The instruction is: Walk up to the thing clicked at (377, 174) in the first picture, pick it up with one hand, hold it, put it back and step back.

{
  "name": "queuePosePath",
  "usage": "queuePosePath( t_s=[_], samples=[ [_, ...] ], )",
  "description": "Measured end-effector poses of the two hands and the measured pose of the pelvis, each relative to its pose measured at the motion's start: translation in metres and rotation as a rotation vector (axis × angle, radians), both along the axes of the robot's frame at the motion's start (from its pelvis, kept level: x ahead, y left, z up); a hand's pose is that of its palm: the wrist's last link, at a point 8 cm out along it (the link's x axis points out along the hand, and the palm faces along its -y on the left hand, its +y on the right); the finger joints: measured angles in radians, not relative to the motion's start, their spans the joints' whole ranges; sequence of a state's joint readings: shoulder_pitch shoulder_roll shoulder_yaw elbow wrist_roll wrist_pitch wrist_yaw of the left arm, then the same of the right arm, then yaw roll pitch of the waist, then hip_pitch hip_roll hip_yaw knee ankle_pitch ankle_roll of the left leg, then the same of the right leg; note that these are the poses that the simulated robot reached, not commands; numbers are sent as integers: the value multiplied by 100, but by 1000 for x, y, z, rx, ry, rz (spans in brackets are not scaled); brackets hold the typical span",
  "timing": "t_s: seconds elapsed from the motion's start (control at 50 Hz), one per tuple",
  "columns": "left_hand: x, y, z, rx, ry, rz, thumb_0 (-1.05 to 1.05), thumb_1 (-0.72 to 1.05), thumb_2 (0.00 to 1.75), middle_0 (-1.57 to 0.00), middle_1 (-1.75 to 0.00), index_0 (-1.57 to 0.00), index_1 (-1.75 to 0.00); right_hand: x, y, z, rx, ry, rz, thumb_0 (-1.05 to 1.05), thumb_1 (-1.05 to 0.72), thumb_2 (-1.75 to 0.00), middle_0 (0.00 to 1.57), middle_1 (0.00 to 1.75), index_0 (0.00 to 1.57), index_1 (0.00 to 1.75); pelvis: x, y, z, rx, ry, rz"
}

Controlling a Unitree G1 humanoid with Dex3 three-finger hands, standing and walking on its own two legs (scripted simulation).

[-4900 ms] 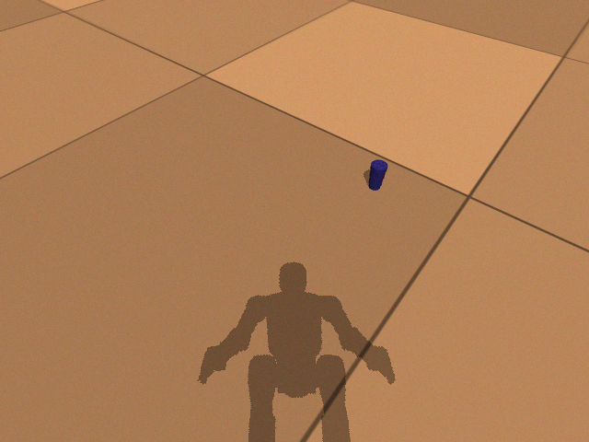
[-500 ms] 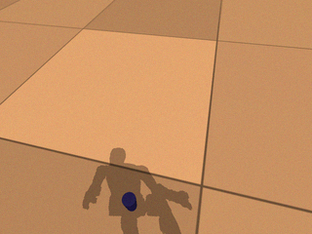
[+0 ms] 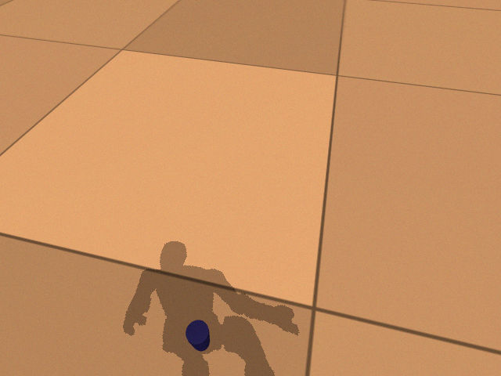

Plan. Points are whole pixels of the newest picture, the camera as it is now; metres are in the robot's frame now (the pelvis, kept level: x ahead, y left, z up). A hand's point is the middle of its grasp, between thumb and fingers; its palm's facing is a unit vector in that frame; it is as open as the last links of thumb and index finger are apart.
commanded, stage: walk up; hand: left
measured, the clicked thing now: (199, 337) +0.37 +0.20 -0.71
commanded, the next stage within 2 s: stand in 0.70 s
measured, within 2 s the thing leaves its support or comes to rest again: neither
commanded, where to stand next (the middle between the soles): +0.02 -0.01 m, yaw +0 degrees
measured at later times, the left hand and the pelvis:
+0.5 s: hand out of the picture +0.08 +0.25 -0.16, palm faces -0.01 -0.94 -0.33, open 7.4 cm; pelvis +0.01 +0.00 +0.00, yaw +0 degrees
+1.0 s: hand out of the picture +0.09 +0.25 -0.15, palm faces -0.02 -0.94 -0.34, open 7.4 cm; pelvis +0.01 +0.00 +0.00, yaw +0 degrees
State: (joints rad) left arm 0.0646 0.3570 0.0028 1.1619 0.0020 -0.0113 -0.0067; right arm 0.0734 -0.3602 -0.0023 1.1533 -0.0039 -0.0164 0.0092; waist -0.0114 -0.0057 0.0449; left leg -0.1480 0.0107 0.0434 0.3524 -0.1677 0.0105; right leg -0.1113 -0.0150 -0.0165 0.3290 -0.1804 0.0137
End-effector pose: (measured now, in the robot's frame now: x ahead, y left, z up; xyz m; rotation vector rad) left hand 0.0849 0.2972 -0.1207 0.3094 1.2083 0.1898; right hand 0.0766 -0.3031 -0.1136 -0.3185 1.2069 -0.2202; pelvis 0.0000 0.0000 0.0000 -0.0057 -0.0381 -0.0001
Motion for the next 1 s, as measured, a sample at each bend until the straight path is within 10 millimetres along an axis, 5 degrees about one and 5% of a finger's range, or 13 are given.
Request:
queuePosePath(
  t_s=[0.26,1.0],
  samples=[
    [-19,4,0,8,56,35,1,90,90,-20,-30,-21,-30,4,12,-7,33,22,1,0,-90,-90,21,30,20,30,6,2,1,3,-1,1],
    [3,0,3,7,13,9,1,90,90,-20,-30,-21,-30,8,9,-4,21,19,-1,0,-90,-90,20,30,20,30,11,1,2,6,2,6]
  ],
)
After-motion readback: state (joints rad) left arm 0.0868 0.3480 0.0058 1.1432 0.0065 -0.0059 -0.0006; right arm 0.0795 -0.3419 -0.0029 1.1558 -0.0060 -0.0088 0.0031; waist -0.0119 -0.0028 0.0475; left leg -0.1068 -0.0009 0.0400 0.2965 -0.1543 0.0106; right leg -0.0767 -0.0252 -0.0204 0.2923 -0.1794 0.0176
